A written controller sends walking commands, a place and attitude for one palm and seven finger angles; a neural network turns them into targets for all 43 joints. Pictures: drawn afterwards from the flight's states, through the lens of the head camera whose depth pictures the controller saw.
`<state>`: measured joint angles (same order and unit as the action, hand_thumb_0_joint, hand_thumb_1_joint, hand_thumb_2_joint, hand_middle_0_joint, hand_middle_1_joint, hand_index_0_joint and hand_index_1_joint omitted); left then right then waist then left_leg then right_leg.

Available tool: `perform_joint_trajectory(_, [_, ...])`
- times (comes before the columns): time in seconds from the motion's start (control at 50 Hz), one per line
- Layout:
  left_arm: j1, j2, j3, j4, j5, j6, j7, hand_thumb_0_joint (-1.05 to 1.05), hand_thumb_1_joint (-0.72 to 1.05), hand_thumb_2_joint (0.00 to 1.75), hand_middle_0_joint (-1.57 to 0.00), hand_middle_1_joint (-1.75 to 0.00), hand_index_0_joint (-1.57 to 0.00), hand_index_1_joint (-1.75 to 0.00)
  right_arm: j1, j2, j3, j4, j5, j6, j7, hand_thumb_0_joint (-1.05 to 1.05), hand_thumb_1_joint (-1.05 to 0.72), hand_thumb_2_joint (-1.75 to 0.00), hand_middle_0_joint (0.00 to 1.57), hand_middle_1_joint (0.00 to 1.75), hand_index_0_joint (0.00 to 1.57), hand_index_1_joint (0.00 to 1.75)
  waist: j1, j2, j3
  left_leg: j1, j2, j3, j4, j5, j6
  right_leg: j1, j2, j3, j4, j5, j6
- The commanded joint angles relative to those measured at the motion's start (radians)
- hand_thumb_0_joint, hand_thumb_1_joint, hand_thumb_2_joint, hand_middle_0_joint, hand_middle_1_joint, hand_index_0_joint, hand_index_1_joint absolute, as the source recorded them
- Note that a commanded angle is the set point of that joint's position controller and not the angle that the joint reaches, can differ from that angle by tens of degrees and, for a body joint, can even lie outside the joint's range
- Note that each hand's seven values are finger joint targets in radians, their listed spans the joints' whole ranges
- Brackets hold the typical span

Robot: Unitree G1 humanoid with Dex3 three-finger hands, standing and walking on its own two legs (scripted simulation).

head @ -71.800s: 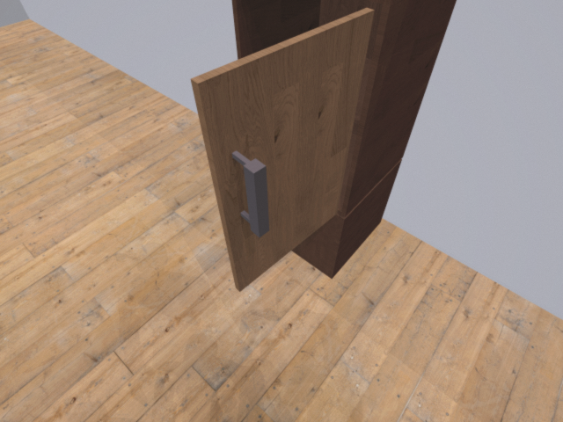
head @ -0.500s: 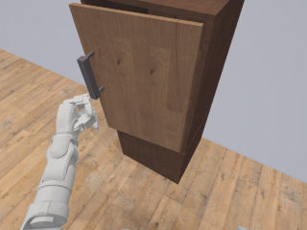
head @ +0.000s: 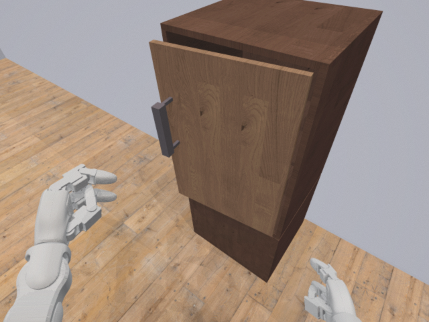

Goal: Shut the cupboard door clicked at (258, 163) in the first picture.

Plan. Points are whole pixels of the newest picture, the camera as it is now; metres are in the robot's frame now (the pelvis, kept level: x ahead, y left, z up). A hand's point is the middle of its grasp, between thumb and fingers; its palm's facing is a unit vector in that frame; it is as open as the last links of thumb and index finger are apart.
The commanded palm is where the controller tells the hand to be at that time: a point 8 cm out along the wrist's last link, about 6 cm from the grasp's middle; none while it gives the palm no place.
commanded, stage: draw the hand back to the body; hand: left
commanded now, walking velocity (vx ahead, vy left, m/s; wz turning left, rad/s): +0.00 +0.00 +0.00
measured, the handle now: (168, 127) +0.62 +0.21 +0.02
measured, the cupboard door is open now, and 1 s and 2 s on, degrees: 7 7 7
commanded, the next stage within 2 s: step back with the hand held close in 0.64 s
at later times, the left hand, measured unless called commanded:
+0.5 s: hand (58, 224) +0.20 +0.25 +0.16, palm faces +0.47 -0.78 -0.41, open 7.3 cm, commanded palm +0.16 +0.28 +0.18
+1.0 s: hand (50, 222) +0.20 +0.26 +0.16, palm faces +0.40 -0.77 -0.50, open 7.4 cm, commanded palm +0.15 +0.30 +0.18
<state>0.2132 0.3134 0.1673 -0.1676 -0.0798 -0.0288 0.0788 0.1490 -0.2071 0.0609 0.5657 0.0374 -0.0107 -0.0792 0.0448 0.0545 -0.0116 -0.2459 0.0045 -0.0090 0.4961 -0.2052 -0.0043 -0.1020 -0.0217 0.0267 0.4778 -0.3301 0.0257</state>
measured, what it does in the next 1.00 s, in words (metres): stands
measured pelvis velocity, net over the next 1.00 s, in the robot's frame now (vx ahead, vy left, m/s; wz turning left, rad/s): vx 0.01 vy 0.00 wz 0.02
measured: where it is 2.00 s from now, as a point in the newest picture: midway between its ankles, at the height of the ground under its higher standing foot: outside the picture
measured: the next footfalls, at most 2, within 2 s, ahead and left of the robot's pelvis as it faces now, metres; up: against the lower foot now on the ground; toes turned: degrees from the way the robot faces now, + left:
right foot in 1.82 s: -0.12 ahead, -0.10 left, +0.00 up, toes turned +7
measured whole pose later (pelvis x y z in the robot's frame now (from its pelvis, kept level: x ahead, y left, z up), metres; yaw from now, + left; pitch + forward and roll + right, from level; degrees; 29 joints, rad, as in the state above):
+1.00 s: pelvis +0.01 +0.00 +0.00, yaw +1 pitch +0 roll +0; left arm 0.53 0.40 0.38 -0.41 -0.07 -0.11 0.10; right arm 0.17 -0.25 -0.01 0.58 0.03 0.05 -0.09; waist 0.02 0.07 -0.02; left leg -0.31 0.01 0.01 0.53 -0.23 0.00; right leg -0.15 -0.02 0.01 0.49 -0.35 0.03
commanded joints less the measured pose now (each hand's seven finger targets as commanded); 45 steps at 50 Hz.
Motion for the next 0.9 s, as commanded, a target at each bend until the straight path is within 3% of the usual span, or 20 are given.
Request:
perform_joint_trajectory(0.0, [-0.118, 0.175, 0.140, -0.299, -0.001, -0.061, 0.018, 0.00, 0.90, 0.90, -0.53, -0.66, -0.53, -0.66, -0.116, -0.109, -0.044, -0.139, -0.008, -0.059, -0.012, 0.00, -0.90, -0.90, 0.20, 0.30, 0.20, 0.30, -0.013, 0.017, -0.104, 0.189, 0.005, 0.009, -0.094, 0.089, 0.027, -0.108, 0.036, -0.062, -0.106, 0.192, -0.034])
perform_joint_trajectory(0.04, [-0.074, 0.197, 0.175, -0.342, 0.002, -0.066, 0.024, 0.00, 0.90, 0.90, -0.47, -0.60, -0.47, -0.60, -0.117, -0.109, -0.047, -0.135, -0.011, -0.069, -0.011, 0.00, -0.90, -0.90, 0.20, 0.30, 0.20, 0.30, -0.005, 0.033, -0.117, 0.199, 0.005, 0.007, -0.095, 0.097, 0.027, -0.100, 0.036, -0.064, -0.107, 0.195, -0.035])
perform_joint_trajectory(0.08, [0.009, 0.225, 0.221, -0.349, 0.000, -0.066, 0.027, 0.00, 0.90, 0.90, -0.42, -0.54, -0.42, -0.54, -0.119, -0.114, -0.052, -0.125, -0.013, -0.080, -0.010, 0.00, -0.90, -0.90, 0.20, 0.30, 0.20, 0.30, 0.004, 0.000, -0.096, 0.184, 0.005, 0.012, -0.089, 0.110, 0.030, -0.099, 0.038, -0.061, -0.124, 0.212, -0.030])
perform_joint_trajectory(0.1, [0.027, 0.209, 0.215, -0.383, -0.002, -0.072, 0.027, 0.00, 0.90, 0.90, -0.39, -0.51, -0.39, -0.51, -0.117, -0.108, -0.052, -0.130, -0.012, -0.082, -0.009, 0.00, -0.90, -0.90, 0.20, 0.30, 0.20, 0.30, 0.001, 0.001, -0.122, 0.193, 0.004, 0.016, -0.088, 0.127, 0.031, -0.078, 0.031, -0.065, -0.106, 0.228, -0.031])
perform_joint_trajectory(0.14, [0.078, 0.231, 0.254, -0.421, 0.000, -0.078, 0.032, 0.00, 0.90, 0.90, -0.34, -0.45, -0.34, -0.45, -0.117, -0.107, -0.056, -0.128, -0.013, -0.092, -0.007, 0.00, -0.90, -0.90, 0.20, 0.30, 0.20, 0.30, 0.009, 0.027, -0.124, 0.192, 0.003, 0.020, -0.079, 0.152, 0.030, -0.078, 0.030, -0.067, -0.099, 0.253, -0.031])
perform_joint_trajectory(0.18, [0.145, 0.264, 0.305, -0.428, -0.001, -0.077, 0.036, 0.00, 0.90, 0.90, -0.28, -0.39, -0.28, -0.39, -0.118, -0.111, -0.063, -0.122, -0.014, -0.103, -0.010, 0.00, -0.90, -0.90, 0.20, 0.30, 0.20, 0.30, 0.019, 0.010, -0.112, 0.182, 0.002, 0.027, -0.070, 0.164, 0.032, -0.081, 0.034, -0.063, -0.111, 0.277, -0.027])
perform_joint_trajectory(0.24, [0.195, 0.266, 0.332, -0.456, -0.005, -0.085, 0.040, 0.00, 0.90, 0.90, -0.20, -0.30, -0.20, -0.30, -0.112, -0.104, -0.064, -0.125, -0.008, -0.107, -0.013, 0.00, -0.90, -0.90, 0.20, 0.30, 0.20, 0.30, 0.018, 0.012, -0.086, 0.170, 0.002, 0.033, -0.065, 0.155, 0.031, -0.093, 0.028, -0.068, -0.101, 0.267, -0.025])
perform_joint_trajectory(0.32, [0.145, 0.211, 0.274, -0.369, -0.005, -0.073, 0.036, 0.00, 0.90, 0.90, -0.20, -0.30, -0.20, -0.30, -0.106, -0.115, -0.070, -0.115, -0.007, -0.108, -0.021, 0.00, -0.90, -0.90, 0.20, 0.30, 0.20, 0.30, 0.000, -0.055, -0.007, 0.154, -0.002, 0.035, -0.066, 0.105, 0.041, -0.144, 0.025, -0.061, -0.120, 0.222, -0.013])
perform_joint_trajectory(0.4, [0.114, 0.224, 0.275, -0.399, 0.002, -0.082, 0.041, 0.00, 0.90, 0.90, -0.20, -0.30, -0.20, -0.30, -0.107, -0.115, -0.073, -0.114, -0.011, -0.114, -0.030, 0.00, -0.90, -0.90, 0.20, 0.30, 0.20, 0.30, 0.007, -0.021, -0.059, 0.175, -0.009, 0.037, -0.062, 0.122, 0.047, -0.114, 0.018, -0.055, -0.108, 0.239, -0.015])
perform_joint_trajectory(0.48, [0.145, 0.276, 0.326, -0.435, 0.002, -0.089, 0.044, 0.00, 0.90, 0.90, -0.20, -0.30, -0.20, -0.30, -0.114, -0.112, -0.073, -0.111, -0.016, -0.123, -0.031, 0.00, -0.90, -0.90, 0.20, 0.30, 0.20, 0.30, 0.026, -0.019, -0.091, 0.175, -0.012, 0.042, -0.047, 0.174, 0.046, -0.087, 0.018, -0.052, -0.104, 0.319, -0.016])
perform_joint_trajectory(0.54, [0.159, 0.256, 0.318, -0.436, -0.001, -0.089, 0.041, 0.00, 0.90, 0.90, -0.20, -0.30, -0.20, -0.30, -0.115, -0.100, -0.067, -0.115, -0.013, -0.120, -0.029, 0.00, -0.90, -0.90, 0.20, 0.30, 0.20, 0.30, 0.024, 0.011, -0.079, 0.171, -0.012, 0.048, -0.044, 0.187, 0.041, -0.087, 0.015, -0.054, -0.091, 0.339, -0.017])
perform_joint_trajectory(0.62, [0.177, 0.248, 0.322, -0.405, -0.009, -0.084, 0.035, 0.00, 0.90, 0.90, -0.20, -0.30, -0.20, -0.30, -0.114, -0.099, -0.067, -0.118, -0.011, -0.113, -0.029, 0.00, -0.90, -0.90, 0.20, 0.30, 0.20, 0.30, 0.022, -0.030, -0.053, 0.161, -0.008, 0.051, -0.043, 0.191, 0.042, -0.093, 0.015, -0.053, -0.097, 0.362, -0.011])
perform_joint_trajectory(0.66, [0.169, 0.233, 0.306, -0.411, -0.008, -0.081, 0.031, 0.00, 0.90, 0.90, -0.20, -0.30, -0.20, -0.30, -0.111, -0.099, -0.069, -0.119, -0.011, -0.108, -0.025, 0.00, -0.90, -0.90, 0.20, 0.30, 0.20, 0.30, 0.016, 0.011, -0.056, 0.172, -0.007, 0.054, -0.047, 0.188, 0.040, -0.098, 0.017, -0.054, -0.098, 0.346, -0.012])
perform_joint_trajectory(0.74, [0.172, 0.232, 0.302, -0.403, -0.010, -0.077, 0.030, 0.00, 0.90, 0.90, -0.20, -0.30, -0.20, -0.30, -0.114, -0.102, -0.071, -0.121, -0.013, -0.102, -0.028, 0.00, -0.90, -0.90, 0.20, 0.30, 0.20, 0.30, 0.016, -0.031, -0.061, 0.174, -0.007, 0.055, -0.045, 0.188, 0.045, -0.096, 0.016, -0.051, -0.102, 0.360, -0.006])
perform_joint_trajectory(0.76, [0.094, 0.349, 0.401, -0.428, 0.005, -0.118, 0.039, 0.00, 0.90, 0.90, -0.20, -0.30, -0.20, -0.30, -0.081, -0.124, -0.078, -0.125, -0.014, -0.078, -0.021, 0.00, -0.90, -0.90, 0.20, 0.30, 0.20, 0.30, -0.019, -0.053, -0.036, 0.122, 0.010, 0.043, 0.049, 0.187, 0.060, -0.160, -0.051, -0.001, -0.155, 0.456, -0.002])
perform_joint_trajectory(0.78, [0.103, 0.373, 0.425, -0.394, 0.009, -0.132, 0.042, 0.00, 0.90, 0.90, -0.20, -0.30, -0.20, -0.30, -0.089, -0.114, -0.079, -0.112, -0.016, -0.064, -0.023, 0.00, -0.90, -0.90, 0.20, 0.30, 0.20, 0.30, -0.019, -0.097, -0.041, 0.103, -0.002, 0.046, 0.092, 0.177, 0.054, -0.147, -0.085, 0.019, -0.152, 0.594, -0.007])
perform_joint_trajectory(0.8, [0.164, 0.297, 0.352, -0.360, 0.012, -0.138, 0.034, 0.00, 0.90, 0.90, -0.20, -0.30, -0.20, -0.30, -0.089, -0.110, -0.081, -0.103, -0.019, -0.049, -0.021, 0.00, -0.90, -0.90, 0.20, 0.30, 0.20, 0.30, -0.033, -0.129, -0.059, 0.074, -0.002, 0.043, 0.107, 0.198, 0.051, -0.116, -0.098, -0.001, -0.112, 0.677, -0.011])
perform_joint_trajectory(0.82, [0.189, 0.281, 0.341, -0.369, 0.013, -0.142, 0.033, 0.00, 0.90, 0.90, -0.20, -0.30, -0.20, -0.30, -0.086, -0.117, -0.088, -0.116, -0.017, -0.038, -0.019, 0.00, -0.90, -0.90, 0.20, 0.30, 0.20, 0.30, -0.033, -0.104, -0.095, 0.076, 0.005, 0.042, 0.097, 0.239, 0.049, -0.094, -0.097, -0.008, -0.079, 0.708, -0.008])
perform_joint_trajectory(0.86, [0.248, 0.277, 0.345, -0.412, 0.010, -0.146, 0.038, 0.00, 0.90, 0.90, -0.20, -0.30, -0.20, -0.30, -0.078, -0.123, -0.093, -0.136, -0.013, -0.015, -0.019, 0.00, -0.90, -0.90, 0.20, 0.30, 0.20, 0.30, -0.034, -0.013, -0.157, 0.121, 0.029, 0.037, 0.052, 0.371, 0.054, -0.084, -0.072, -0.032, -0.034, 0.649, -0.001])
perform_joint_trajectory(0.88, [0.272, 0.299, 0.367, -0.426, 0.007, -0.143, 0.041, 0.00, 0.90, 0.90, -0.20, -0.30, -0.20, -0.30, -0.080, -0.130, -0.099, -0.144, -0.013, -0.009, -0.022, 0.00, -0.90, -0.90, 0.20, 0.30, 0.20, 0.30, -0.029, 0.003, -0.171, 0.147, 0.037, 0.040, 0.051, 0.433, 0.054, -0.098, -0.059, -0.039, -0.032, 0.637, 0.009])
